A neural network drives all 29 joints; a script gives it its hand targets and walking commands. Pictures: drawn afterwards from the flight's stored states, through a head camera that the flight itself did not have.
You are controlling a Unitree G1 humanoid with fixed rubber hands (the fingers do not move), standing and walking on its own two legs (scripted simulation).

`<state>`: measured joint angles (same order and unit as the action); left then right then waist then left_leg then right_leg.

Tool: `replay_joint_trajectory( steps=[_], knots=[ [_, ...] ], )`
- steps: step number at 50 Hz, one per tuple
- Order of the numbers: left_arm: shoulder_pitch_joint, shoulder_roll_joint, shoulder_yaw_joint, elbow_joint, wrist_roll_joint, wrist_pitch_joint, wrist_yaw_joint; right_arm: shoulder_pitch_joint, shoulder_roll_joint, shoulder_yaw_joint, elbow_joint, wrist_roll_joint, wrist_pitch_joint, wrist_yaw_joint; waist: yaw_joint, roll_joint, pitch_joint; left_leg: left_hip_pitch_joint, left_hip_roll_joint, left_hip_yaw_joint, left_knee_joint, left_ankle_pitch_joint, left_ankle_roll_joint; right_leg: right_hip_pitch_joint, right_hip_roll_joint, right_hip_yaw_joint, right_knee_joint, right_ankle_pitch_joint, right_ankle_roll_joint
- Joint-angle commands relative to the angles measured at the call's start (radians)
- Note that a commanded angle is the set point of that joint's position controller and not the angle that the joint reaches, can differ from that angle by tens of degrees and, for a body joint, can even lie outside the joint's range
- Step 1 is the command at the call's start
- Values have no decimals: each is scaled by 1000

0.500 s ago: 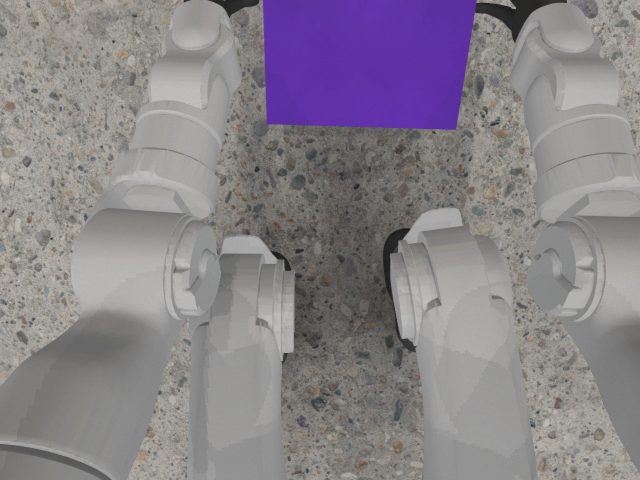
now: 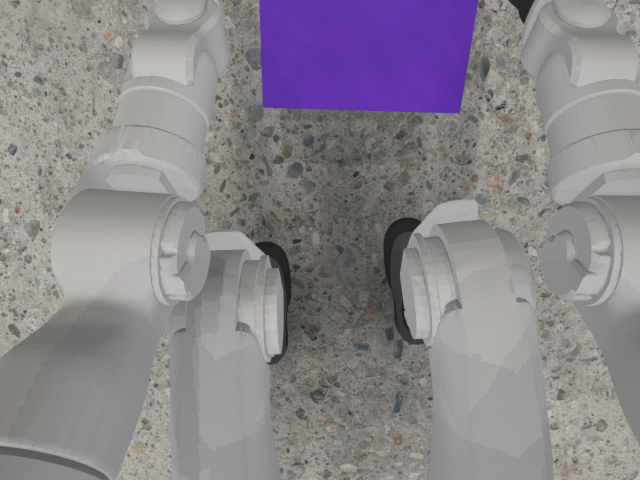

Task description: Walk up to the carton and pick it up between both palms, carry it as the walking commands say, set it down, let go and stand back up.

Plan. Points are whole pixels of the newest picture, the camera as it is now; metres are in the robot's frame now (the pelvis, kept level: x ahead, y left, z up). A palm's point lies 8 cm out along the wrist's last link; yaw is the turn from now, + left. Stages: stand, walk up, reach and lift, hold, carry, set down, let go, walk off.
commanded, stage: set down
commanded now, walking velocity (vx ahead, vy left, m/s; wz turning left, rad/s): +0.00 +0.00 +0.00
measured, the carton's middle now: out of the picture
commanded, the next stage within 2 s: none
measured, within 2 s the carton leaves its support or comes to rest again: rests again in 0.28 s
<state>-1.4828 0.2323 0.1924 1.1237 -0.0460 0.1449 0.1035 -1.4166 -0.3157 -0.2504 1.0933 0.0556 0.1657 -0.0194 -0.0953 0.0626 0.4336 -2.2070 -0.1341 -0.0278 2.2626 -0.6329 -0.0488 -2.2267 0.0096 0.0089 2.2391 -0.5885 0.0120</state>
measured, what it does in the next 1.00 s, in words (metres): stands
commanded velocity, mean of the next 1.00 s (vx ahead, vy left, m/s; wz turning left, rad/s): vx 0.00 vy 0.00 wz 0.00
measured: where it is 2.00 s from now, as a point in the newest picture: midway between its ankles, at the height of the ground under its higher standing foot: (339, 311)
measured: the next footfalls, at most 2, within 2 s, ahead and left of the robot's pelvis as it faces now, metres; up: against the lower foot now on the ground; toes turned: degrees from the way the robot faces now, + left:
none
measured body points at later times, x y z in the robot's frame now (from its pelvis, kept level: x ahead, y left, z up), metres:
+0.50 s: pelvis +0.01 +0.00 +0.00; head +0.38 -0.03 +0.23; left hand +0.57 +0.07 -0.20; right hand +0.52 -0.23 -0.21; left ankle +0.10 +0.11 -0.33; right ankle +0.11 -0.12 -0.33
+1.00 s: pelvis +0.00 +0.00 -0.01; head +0.38 -0.03 +0.23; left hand +0.57 +0.07 -0.20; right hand +0.52 -0.23 -0.21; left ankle +0.10 +0.11 -0.33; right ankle +0.11 -0.12 -0.33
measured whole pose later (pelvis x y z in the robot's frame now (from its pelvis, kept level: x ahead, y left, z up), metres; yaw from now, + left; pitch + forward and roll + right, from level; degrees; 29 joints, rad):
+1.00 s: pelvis +0.00 +0.00 -0.01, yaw +0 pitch +32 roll -1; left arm -1.51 0.25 0.19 1.15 -0.02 0.08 0.07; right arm -1.47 -0.33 -0.27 1.19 0.05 0.07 0.02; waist -0.10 0.04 0.48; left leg -2.21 -0.10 -0.01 2.30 -0.65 -0.03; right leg -2.23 -0.01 0.00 2.27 -0.61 0.00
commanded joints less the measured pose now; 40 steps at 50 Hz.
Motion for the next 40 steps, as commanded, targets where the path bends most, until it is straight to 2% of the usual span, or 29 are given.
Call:
replay_joint_trajectory(
  steps=[1, 13, 24, 40],
  knots=[
    [-468, -809, -222, -116, -42, -29, -234, -535, 752, 227, -156, 53, -45, 240, -65, 27, -928, 285, -31, 59, -157, 284, 47, 430, 60, -31, -167, 365, -34],
    [-414, -788, -209, -85, -23, -24, -249, -459, 753, 202, -100, 26, -32, 259, -60, 23, -827, 248, -29, 57, -151, 266, 49, 396, 57, -23, -160, 347, -38],
    [-355, -787, -212, -76, -17, -32, -252, -402, 758, 194, -76, 31, -40, 265, -52, 27, -819, 261, -28, 50, -134, 327, 49, 389, 59, -25, -137, 401, -35],
    [-349, -665, -179, -72, 2, -54, -222, -401, 637, 163, -57, 29, -81, 226, -54, 21, -858, 295, -20, 37, -127, 338, 41, 415, 56, -23, -124, 412, -23]
  ],
)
